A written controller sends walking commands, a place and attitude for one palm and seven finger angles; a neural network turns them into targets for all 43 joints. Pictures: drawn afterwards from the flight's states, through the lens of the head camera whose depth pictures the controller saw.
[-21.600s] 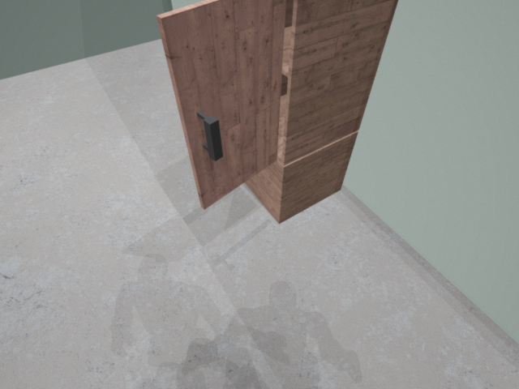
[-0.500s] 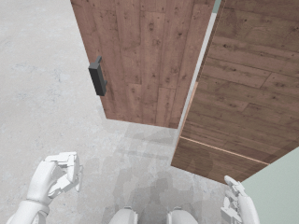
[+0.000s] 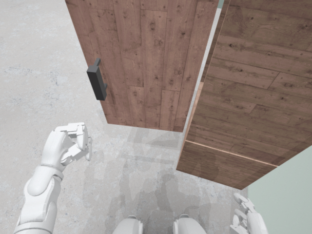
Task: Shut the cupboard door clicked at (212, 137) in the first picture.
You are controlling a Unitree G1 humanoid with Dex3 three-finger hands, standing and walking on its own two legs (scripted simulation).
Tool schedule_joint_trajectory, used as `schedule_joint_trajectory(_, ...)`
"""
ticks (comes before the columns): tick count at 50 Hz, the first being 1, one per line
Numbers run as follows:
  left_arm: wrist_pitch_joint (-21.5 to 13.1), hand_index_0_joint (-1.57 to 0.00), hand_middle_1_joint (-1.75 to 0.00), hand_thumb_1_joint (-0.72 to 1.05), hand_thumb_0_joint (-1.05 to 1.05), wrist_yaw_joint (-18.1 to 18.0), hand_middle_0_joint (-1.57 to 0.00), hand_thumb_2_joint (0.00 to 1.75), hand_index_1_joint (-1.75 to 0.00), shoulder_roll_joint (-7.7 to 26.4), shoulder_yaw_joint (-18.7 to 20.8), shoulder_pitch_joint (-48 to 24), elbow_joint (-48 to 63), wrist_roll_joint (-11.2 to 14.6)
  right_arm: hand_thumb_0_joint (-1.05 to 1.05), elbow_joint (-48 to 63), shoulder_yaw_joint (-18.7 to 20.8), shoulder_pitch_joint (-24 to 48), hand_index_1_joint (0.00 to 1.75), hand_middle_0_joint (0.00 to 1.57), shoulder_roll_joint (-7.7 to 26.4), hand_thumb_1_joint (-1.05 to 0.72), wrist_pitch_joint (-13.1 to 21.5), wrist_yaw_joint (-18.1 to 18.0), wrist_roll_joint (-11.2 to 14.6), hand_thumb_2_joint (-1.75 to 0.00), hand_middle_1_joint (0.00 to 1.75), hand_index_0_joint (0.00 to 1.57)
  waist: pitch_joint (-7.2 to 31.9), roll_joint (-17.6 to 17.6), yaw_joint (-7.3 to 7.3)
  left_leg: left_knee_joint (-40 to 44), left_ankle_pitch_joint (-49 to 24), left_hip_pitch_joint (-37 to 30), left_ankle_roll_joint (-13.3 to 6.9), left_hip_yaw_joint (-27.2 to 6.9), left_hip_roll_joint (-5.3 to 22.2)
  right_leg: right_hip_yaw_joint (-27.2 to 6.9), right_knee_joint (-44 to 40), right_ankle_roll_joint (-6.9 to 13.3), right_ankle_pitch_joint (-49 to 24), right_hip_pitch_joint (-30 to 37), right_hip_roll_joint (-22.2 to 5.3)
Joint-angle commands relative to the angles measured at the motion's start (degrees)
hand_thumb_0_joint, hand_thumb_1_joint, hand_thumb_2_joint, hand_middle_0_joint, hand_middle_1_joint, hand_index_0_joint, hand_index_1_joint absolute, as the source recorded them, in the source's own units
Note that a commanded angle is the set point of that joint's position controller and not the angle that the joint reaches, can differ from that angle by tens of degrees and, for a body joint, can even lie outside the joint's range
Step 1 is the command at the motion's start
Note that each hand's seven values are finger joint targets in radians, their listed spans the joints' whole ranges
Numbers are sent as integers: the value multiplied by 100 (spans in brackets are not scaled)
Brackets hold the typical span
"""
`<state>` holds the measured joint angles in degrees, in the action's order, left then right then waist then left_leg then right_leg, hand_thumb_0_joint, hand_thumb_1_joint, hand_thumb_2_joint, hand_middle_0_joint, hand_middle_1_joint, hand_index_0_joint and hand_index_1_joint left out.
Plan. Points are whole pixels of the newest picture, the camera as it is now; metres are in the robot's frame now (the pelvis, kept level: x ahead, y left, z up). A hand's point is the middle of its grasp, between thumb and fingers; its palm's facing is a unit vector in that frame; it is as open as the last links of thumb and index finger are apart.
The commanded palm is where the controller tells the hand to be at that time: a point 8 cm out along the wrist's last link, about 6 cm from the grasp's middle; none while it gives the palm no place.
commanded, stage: bring the fist close to the handle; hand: left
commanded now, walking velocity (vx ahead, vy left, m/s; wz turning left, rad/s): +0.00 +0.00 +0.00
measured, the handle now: (99, 79) +0.55 +0.19 +0.05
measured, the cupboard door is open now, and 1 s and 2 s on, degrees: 100 100 87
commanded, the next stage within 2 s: push the door shut along its arc in 0.96 s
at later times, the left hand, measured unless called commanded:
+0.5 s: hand (98, 112) +0.42 +0.17 +0.05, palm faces -0.11 -0.99 +0.00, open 3.1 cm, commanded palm +0.40 +0.22 +0.05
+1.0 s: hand (100, 106) +0.44 +0.17 +0.05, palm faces -0.09 -1.00 -0.02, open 3.1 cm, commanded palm +0.41 +0.22 +0.05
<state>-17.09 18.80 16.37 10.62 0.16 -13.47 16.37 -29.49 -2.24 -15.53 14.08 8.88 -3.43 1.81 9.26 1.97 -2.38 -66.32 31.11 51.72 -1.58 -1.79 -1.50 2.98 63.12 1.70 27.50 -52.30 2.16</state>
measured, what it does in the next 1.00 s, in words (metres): stands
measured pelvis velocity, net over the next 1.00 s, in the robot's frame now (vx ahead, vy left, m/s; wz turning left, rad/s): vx -0.01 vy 0.00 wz -0.02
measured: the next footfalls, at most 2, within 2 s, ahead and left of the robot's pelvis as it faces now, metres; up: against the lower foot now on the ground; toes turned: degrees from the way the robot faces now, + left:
none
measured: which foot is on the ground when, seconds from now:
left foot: down 0.00-1.00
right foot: down 0.00-1.00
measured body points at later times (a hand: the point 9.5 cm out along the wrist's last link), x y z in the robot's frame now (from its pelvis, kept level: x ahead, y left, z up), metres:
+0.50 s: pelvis -0.01 +0.01 +0.00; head +0.09 +0.02 +0.44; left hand +0.42 +0.22 +0.05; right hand +0.10 -0.24 -0.11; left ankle +0.01 +0.10 -0.65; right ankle +0.03 -0.10 -0.65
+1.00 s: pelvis -0.01 +0.00 +0.00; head +0.10 +0.01 +0.44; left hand +0.44 +0.22 +0.06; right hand +0.06 -0.26 -0.12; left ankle +0.01 +0.10 -0.65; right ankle +0.03 -0.11 -0.65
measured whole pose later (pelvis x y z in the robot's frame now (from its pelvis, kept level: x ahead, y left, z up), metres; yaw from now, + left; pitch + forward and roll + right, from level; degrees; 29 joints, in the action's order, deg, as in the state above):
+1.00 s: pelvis -0.01 +0.00 +0.00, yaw -1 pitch +20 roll -2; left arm -27.1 17.3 20.7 17.0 -35.5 -53.4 9.9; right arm -35.1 -1.4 -18.3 14.5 -0.3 -1.4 0.5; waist 7.6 0.7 -6.1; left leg -65.4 29.4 56.3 -1.7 -0.8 -1.1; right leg 2.1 62.4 1.6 25.5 -57.3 2.5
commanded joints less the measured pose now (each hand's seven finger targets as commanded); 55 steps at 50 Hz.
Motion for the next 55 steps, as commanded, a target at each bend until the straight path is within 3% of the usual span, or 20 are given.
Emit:
schedule_joint_trajectory(1,-345,-130,-150,90,0,-85,-130,90,-150,787,363,-1065,614,-26,0,770,388,4,30,20,815,-90,170,24,8,-90,30,20,1459,-67,27,1055,-1840,-679,76,-102,112,-174,-773,-40,-1503,1370,-122)
schedule_joint_trajectory(7,-611,-130,-150,90,0,-160,-130,90,-150,904,360,-2518,196,-133,0,590,402,-24,30,20,857,-90,66,-1,0,-90,30,20,1507,-37,-129,1074,-1501,-735,63,-130,125,-217,-813,-29,-1138,1119,-126)
schedule_joint_trajectory(11,-803,-130,-150,90,0,-224,-130,90,-150,1038,374,-3396,13,-232,0,417,401,-75,30,20,862,-90,32,-18,-20,-90,30,20,1955,424,-139,1070,-1768,-1177,125,-213,152,-179,-692,16,-1217,945,-121)
schedule_joint_trajectory(12,-821,-130,-150,90,0,-222,-130,90,-150,993,318,-3581,-133,-260,0,352,409,-119,30,20,864,-90,18,-15,-27,-90,30,20,2024,365,-196,1056,-1911,-1286,141,-242,173,-158,-680,9,-1309,894,-120)
schedule_joint_trajectory(13,-818,-130,-150,90,0,-246,-130,90,-150,1099,432,-3519,-335,-277,0,312,420,-157,30,20,879,-90,-11,-4,-28,-90,30,20,2059,390,-122,1077,-1982,-1289,171,-250,178,-152,-671,19,-1323,918,-119)
schedule_joint_trajectory(14,-803,-130,-150,90,0,-242,-130,90,-150,942,303,-3632,-483,-287,0,301,412,-180,30,20,871,-90,-33,15,-32,-90,30,20,2088,356,-179,1075,-2057,-1344,170,-254,176,-138,-674,8,-1377,880,-115)
schedule_joint_trajectory(17,-651,-130,-150,90,0,-235,-130,90,-150,925,280,-3983,-1193,-341,0,196,412,-293,30,20,895,-90,-152,52,-22,-90,30,20,1909,348,-225,1104,-1926,-1235,187,-264,190,-121,-718,3,-1289,762,-112)
schedule_joint_trajectory(24,-737,-130,-150,90,0,-279,-130,90,-150,1390,700,-5093,-2158,-449,0,103,408,-520,30,20,936,-90,-396,90,-48,-90,30,20,2056,-7,-312,1029,-1900,-881,105,-202,165,-202,-706,3,-1485,975,-103)
schedule_joint_trajectory(27,-984,-130,-150,90,0,-271,-130,90,-150,1365,629,-5722,-2327,-527,0,-2,422,-615,30,20,926,-90,-437,121,-83,-90,30,20,2307,400,-369,953,-2175,-1204,160,-251,185,-182,-611,24,-1539,711,-98)
schedule_joint_trajectory(28,-1032,-130,-150,90,0,-274,-130,90,-150,1333,600,-5779,-2489,-551,0,-30,428,-656,30,20,932,-90,-455,138,-92,-90,30,20,2286,387,-404,923,-2206,-1242,160,-249,198,-183,-616,20,-1533,622,-86)
schedule_joint_trajectory(31,-1124,-130,-150,90,0,-217,-130,90,-150,1436,761,-5303,-2596,-553,0,15,462,-755,30,20,971,-90,-535,194,-116,-90,30,20,2682,342,-259,916,-2561,-1291,156,-206,186,-201,-586,26,-1819,930,-82)
schedule_joint_trajectory(33,-1066,-130,-150,90,0,-180,-130,90,-150,1376,752,-5079,-2736,-543,0,19,478,-806,30,20,954,-90,-616,240,-109,-90,30,20,2602,236,-240,938,-2600,-1195,136,-149,188,-205,-633,6,-1934,1049,-75)
schedule_joint_trajectory(35,-986,-130,-150,90,0,-149,-130,90,-150,1608,987,-4755,-2841,-509,0,104,476,-842,30,20,980,-90,-696,249,-92,-90,30,20,2483,8,-168,980,-2418,-879,79,-80,144,-238,-684,12,-1975,1327,-56)
schedule_joint_trajectory(40,-1117,-130,-150,90,0,-210,-130,90,-150,1556,870,-5498,-2484,-499,0,148,440,-770,30,20,908,-90,-767,201,-76,-90,30,20,2065,-5,-343,1045,-1791,-607,-3,-13,120,-327,-833,-17,-1662,1311,-59)
schedule_joint_trajectory(42,-1272,-130,-150,90,0,-241,-130,90,-150,1745,986,-5775,-2553,-527,0,67,439,-752,30,20,924,-90,-769,170,-88,-90,30,20,2014,2,-399,1040,-1545,-591,-10,-16,130,-373,-887,-29,-1437,1224,-69)
schedule_joint_trajectory(43,-1364,-130,-150,90,0,-246,-130,90,-150,1750,959,-5907,-2533,-546,0,36,439,-750,30,20,922,-90,-756,157,-105,-90,30,20,2109,-20,-421,1015,-1494,-616,-16,-31,128,-388,-871,-34,-1382,1211,-76)
schedule_joint_trajectory(46,-1511,-130,-150,90,0,-176,-130,90,-150,1583,752,-6004,-2554,-577,0,-53,445,-754,30,20,917,-90,-714,147,-121,-90,30,20,2474,469,-417,967,-1764,-1076,34,-97,141,-336,-762,0,-1501,1010,-71)
schedule_joint_trajectory(50,-1331,-130,-150,90,0,-1,-130,90,-150,1514,674,-5665,-2962,-543,0,-54,433,-797,30,20,956,-90,-755,170,-100,-90,30,20,2442,500,-399,969,-1990,-1088,52,-117,136,-288,-733,24,-1666,1019,-57)
schedule_joint_trajectory(53,-1082,-130,-150,90,0,20,-130,90,-150,1586,792,-5452,-3220,-531,0,-5,443,-798,30,20,971,-90,-838,185,-72,-90,30,20,2208,154,-343,1025,-1910,-812,35,-97,146,-290,-789,2,-1704,1127,-72)
schedule_joint_trajectory(55,-1058,-130,-150,90,0,46,-130,90,-150,1493,664,-5671,-3030,-501,0,72,432,-773,30,20,945,-90,-836,192,-58,-90,30,20,2215,275,-390,992,-1991,-849,13,-74,124,-300,-780,12,-1809,1148,-65)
